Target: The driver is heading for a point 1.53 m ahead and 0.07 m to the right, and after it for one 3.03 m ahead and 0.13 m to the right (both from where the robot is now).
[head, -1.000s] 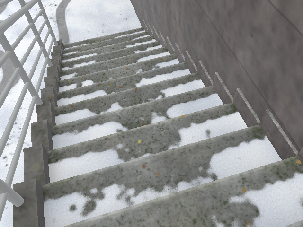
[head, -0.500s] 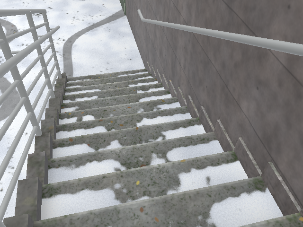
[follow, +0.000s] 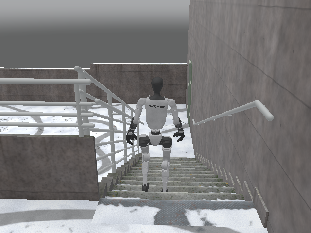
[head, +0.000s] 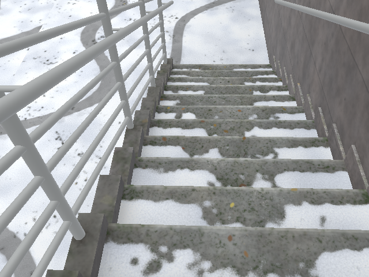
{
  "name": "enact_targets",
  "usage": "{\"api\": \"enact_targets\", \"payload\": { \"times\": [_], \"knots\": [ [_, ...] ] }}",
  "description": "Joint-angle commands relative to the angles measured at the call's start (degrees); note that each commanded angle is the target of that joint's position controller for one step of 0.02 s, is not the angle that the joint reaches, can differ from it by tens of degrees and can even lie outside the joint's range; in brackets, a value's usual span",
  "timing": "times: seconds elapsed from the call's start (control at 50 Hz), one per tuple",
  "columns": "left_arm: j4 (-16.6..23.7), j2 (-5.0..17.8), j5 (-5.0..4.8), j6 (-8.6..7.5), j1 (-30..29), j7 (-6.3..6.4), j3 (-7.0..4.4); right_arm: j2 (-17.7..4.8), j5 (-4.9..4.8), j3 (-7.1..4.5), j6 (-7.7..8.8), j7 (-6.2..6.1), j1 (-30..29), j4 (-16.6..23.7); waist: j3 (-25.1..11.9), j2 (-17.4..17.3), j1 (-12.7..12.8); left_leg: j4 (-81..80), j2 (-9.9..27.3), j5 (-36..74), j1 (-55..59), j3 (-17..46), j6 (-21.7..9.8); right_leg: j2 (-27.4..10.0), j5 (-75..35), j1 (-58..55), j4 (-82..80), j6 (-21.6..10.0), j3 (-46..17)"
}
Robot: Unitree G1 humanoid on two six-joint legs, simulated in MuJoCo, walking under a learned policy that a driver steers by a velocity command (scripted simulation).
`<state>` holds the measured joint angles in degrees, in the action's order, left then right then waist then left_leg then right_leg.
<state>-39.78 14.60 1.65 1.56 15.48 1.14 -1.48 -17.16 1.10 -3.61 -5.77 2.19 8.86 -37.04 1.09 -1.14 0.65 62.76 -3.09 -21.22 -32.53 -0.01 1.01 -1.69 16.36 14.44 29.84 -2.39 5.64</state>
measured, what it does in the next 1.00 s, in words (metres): steps on the spot: left foot, then right foot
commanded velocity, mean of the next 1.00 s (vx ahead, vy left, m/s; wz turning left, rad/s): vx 0.00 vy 0.00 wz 0.13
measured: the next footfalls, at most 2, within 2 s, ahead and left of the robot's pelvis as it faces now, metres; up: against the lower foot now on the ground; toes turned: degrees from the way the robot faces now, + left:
left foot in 0.16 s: +0.04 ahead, +0.10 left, +0.00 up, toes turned +6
right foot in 0.60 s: +0.07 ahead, -0.07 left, +0.00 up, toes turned +13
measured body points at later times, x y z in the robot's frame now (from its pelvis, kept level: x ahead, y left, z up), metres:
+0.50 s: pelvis +0.01 +0.02 +0.00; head +0.01 +0.05 +0.45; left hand +0.10 +0.29 -0.12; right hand +0.19 -0.19 -0.10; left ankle +0.00 +0.10 -0.74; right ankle +0.06 -0.10 -0.69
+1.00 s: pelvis +0.02 +0.00 -0.01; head +0.04 +0.01 +0.44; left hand +0.16 +0.27 -0.11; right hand +0.18 -0.27 -0.10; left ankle +0.00 +0.10 -0.74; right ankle +0.03 -0.08 -0.74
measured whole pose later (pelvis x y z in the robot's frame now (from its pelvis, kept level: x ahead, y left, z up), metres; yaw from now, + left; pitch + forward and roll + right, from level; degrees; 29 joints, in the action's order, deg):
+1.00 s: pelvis +0.02 +0.00 -0.01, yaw +3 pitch +0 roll +1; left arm -35.6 16.8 0.7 2.8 11.2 -2.0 -1.8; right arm -15.4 0.9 -3.2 -2.5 -0.8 10.2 -38.1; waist 1.9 2.4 -0.5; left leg 34.0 -2.1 -19.6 -14.9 -1.7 -1.9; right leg 7.7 17.0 18.1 35.7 -4.4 -7.6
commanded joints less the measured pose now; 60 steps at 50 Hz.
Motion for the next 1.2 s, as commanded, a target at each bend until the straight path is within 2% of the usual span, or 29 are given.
{"api": "enact_targets", "payload": {
  "times": [0.02,0.1,0.12,0.14,0.16,0.18,0.2,0.24,0.3,0.36,0.42,0.48,0.54,0.56,0.58,0.6,0.62,0.66,0.68,0.8,0.88,0.96,1.0,1.02,1.04,1.06,1.1,1.14,1.2],
  "knots": [
    [4.2,8.6,0.61,-0.31,-1.2,0.05,-1.82,-1.9,-0.35,0.34,0.23,0.39,-4.1,5.8,-4.0,10.2,0.5,-6.4,0.8,-1.2,4.4,-2.2,-0.6,-14.3,-23.6,-1.0,-6.7,-10.1,-9.0],
    [5.2,9.9,0.75,1.05,-1.3,-0.35,-2.61,-2.5,-2.34,-0.07,0.52,-0.44,-2.3,5.9,-2.8,10.8,-0.6,-20.8,-0.7,-4.1,10.8,-5.6,-2.8,-14.4,-10.2,-0.3,-3.1,-6.9,-7.8],
    [5.4,10.4,0.31,1.08,-1.8,-0.27,-2.93,-1.4,-2.53,0.04,1.22,-0.80,1.3,4.0,-2.3,8.8,-2.4,-33.0,-0.8,2.7,16.2,-5.6,-3.4,-13.4,-4.7,1.1,0.2,-4.9,-6.8],
    [3.5,9.3,-0.19,0.47,1.9,-0.94,-2.76,-2.8,-2.42,-0.29,1.95,-1.07,3.3,2.4,-3.1,1.9,-2.8,-39.0,0.7,6.7,28.0,1.2,-2.8,-10.1,6.1,9.1,7.7,-1.4,-3.3],
    [4.9,5.3,0.42,0.48,3.2,-1.06,-1.75,-7.6,-1.83,-1.35,3.46,-0.87,7.7,3.8,-4.2,-10.5,-2.4,-43.1,17.4,3.9,36.0,27.1,-5.9,-4.7,23.6,23.9,27.4,3.1,1.6],
    [10.1,4.3,1.00,0.45,-4.3,-1.00,-0.98,-13.8,-1.71,-3.11,4.07,-1.20,11.6,3.2,-2.0,-13.2,-5.8,-44.5,25.8,29.7,34.1,42.3,-15.8,3.5,23.7,36.4,32.8,4.5,-5.8],
    [10.7,6.1,0.72,-0.10,-8.2,-0.84,-1.50,-12.1,-1.03,-2.76,3.92,-1.92,11.6,2.4,-1.3,-8.0,-6.2,-42.4,23.7,29.8,35.0,38.3,-18.5,1.7,19.9,38.1,35.4,4.4,-11.1],
    [7.2,6.1,0.84,0.60,-4.5,-0.63,-1.77,-7.3,-0.13,-1.17,3.50,-3.06,4.3,3.0,-2.6,-4.3,-1.3,-41.9,17.4,28.9,27.9,25.4,-16.9,0.2,10.2,30.8,37.4,5.7,-9.1],
    [4.3,5.3,1.11,3.15,-1.3,-1.70,-1.36,-3.1,-0.84,0.07,3.26,-2.58,-0.1,3.3,-5.5,-2.2,1.5,-42.5,11.7,34.4,18.9,16.3,-14.9,1.2,2.1,19.5,41.8,7.1,-6.4],
    [5.1,3.6,0.31,3.91,-4.2,-2.77,-0.21,-1.8,-1.31,0.34,2.75,-1.97,2.0,2.5,-5.0,-4.5,-0.1,-43.1,9.5,22.3,22.5,15.8,-12.9,0.9,-1.4,23.0,35.8,7.1,-5.8],
    [6.0,2.6,-0.33,3.56,-8.1,-2.86,0.94,-2.7,-0.51,0.40,2.66,-1.37,3.5,2.8,-4.2,-6.5,-2.5,-42.5,9.6,18.9,22.2,16.1,-11.9,1.4,-2.8,18.2,25.3,6.1,-5.5],
    [5.5,2.3,-0.44,2.83,-8.9,-3.19,1.25,-3.8,-1.18,0.48,3.56,-0.88,1.5,3.8,-2.8,-6.7,-1.8,-43.1,10.2,16.0,12.6,15.9,-12.5,3.4,-4.0,6.4,22.9,3.8,-3.4],
    [5.4,1.8,-1.13,2.98,-7.2,-2.93,1.70,-3.3,-0.26,1.10,2.86,-1.20,3.0,2.7,0.2,-8.1,-2.5,-42.1,11.8,20.0,15.7,20.2,-13.0,4.2,8.3,3.1,8.7,1.7,-4.1],
    [4.6,0.5,-1.29,2.78,-4.5,-2.66,2.08,-2.5,-0.61,1.60,2.79,-1.51,2.3,2.1,0.0,-6.5,-0.6,-40.7,11.7,23.1,14.6,20.2,-11.9,3.9,2.3,-2.2,0.5,0.8,-4.5],
    [4.5,-0.1,-0.93,2.10,-3.5,-2.23,2.60,-1.2,-0.87,2.06,3.08,-1.75,3.8,1.0,-0.8,-4.5,-0.2,-39.8,11.0,24.4,12.5,19.6,-9.5,1.7,-4.7,-9.1,-7.0,0.4,-6.8],
    [4.2,0.8,-0.41,1.02,-1.8,-2.16,2.81,1.4,-0.63,2.80,3.75,-1.88,6.8,-0.4,-4.5,-0.3,-1.2,-37.1,9.5,20.2,12.4,16.3,-7.2,-4.5,-9.1,-16.5,-10.7,0.0,-13.0],
    [4.4,3.9,-0.17,0.43,-3.4,-2.52,2.58,2.6,-1.00,3.18,4.36,-1.57,10.5,0.5,-5.6,7.7,-5.5,-38.2,5.2,10.6,11.8,11.5,-5.2,-11.5,-25.3,-17.1,-7.0,-2.5,-21.2],
    [5.0,3.9,-1.15,0.63,-8.6,-3.52,2.00,-1.7,-0.27,1.96,4.12,-1.81,2.9,-0.4,-1.9,6.8,-2.1,-41.0,3.3,10.8,18.7,9.9,-3.5,-5.9,-17.4,-6.5,-7.0,-3.0,-18.6],
    [4.3,3.5,-1.30,0.24,-7.0,-3.60,2.04,-2.1,-0.88,1.35,4.24,-2.11,0.4,-0.2,-2.1,7.4,-0.5,-39.3,3.6,12.1,19.9,8.9,-3.4,-4.7,-14.0,-5.7,-8.1,-2.6,-18.4],
    [5.8,5.8,-1.24,-1.42,-6.5,-1.99,0.34,-2.7,-0.93,0.36,4.60,-3.58,0.2,0.5,-0.6,8.2,-1.1,-33.9,2.9,7.7,15.6,4.3,-1.0,-6.4,-18.9,-4.7,-7.6,-6.4,-26.9],
    [6.9,7.4,-1.77,-0.87,-5.0,-2.84,-1.16,-0.8,-0.93,0.07,4.89,-3.83,0.8,1.6,-5.1,6.3,-1.2,-30.7,2.3,4.0,15.0,1.4,-1.3,-7.3,-28.4,-7.6,-4.0,-8.1,-30.3],
    [9.3,9.2,-0.45,0.23,-7.5,-3.03,-2.43,-2.3,-0.24,-0.70,3.64,-2.89,2.8,2.1,-7.3,5.5,-2.3,-29.0,2.0,0.6,18.8,1.0,-3.0,-3.5,-24.1,-1.7,-0.4,-7.9,-29.6],
    [11.2,8.2,-1.14,0.97,-9.6,-2.91,-2.35,-5.0,0.46,-1.43,3.61,-3.24,5.6,2.2,-6.1,-3.1,-4.2,-32.6,7.1,5.1,27.6,7.1,-6.5,2.6,-14.3,11.6,7.7,-5.1,-23.5],
    [12.6,7.1,-1.04,0.90,-10.9,-2.46,-2.22,-8.3,0.91,-1.97,3.54,-3.83,9.1,0.8,-4.1,-11.4,-5.9,-37.9,16.8,18.4,33.0,17.0,-11.4,9.3,-0.2,22.0,16.8,-2.5,-14.7],
    [12.7,7.7,0.53,1.30,-10.2,-2.20,-2.60,-7.7,0.74,-1.48,3.85,-4.31,11.1,0.0,-2.7,-12.8,-5.6,-39.4,26.5,34.1,35.1,23.3,-17.5,9.2,21.8,29.0,27.5,-0.7,-9.4],
    [12.7,8.1,1.46,1.40,-11.2,-1.81,-2.84,-6.9,0.40,-1.09,4.59,-4.59,13.7,0.0,-2.2,-6.0,-6.4,-39.6,29.2,40.1,35.6,24.4,-20.7,6.3,22.5,32.3,36.1,0.5,-9.7],
    [11.2,6.5,0.11,2.10,-9.1,-2.83,-2.45,-5.2,1.05,0.03,4.62,-4.25,7.7,0.7,-2.3,-2.6,-2.1,-38.7,23.6,43.5,27.6,13.2,-17.9,4.8,14.4,25.5,38.2,2.2,-9.8],
    [9.8,5.3,-0.23,2.35,-6.4,-3.75,-1.52,-6.4,0.46,-0.33,4.72,-3.70,2.9,1.5,-3.0,-6.4,0.9,-38.1,18.0,39.0,19.5,4.1,-13.6,4.8,8.6,16.0,34.8,2.6,-5.0],
    [10.3,4.8,-1.54,2.84,-9.3,-4.13,-1.16,-7.0,0.45,-0.71,3.86,-3.46,4.1,1.8,-2.6,-7.1,-1.3,-36.7,16.4,26.9,14.0,-1.2,-10.5,5.1,6.7,8.5,26.0,2.0,-1.0]
  ]
}}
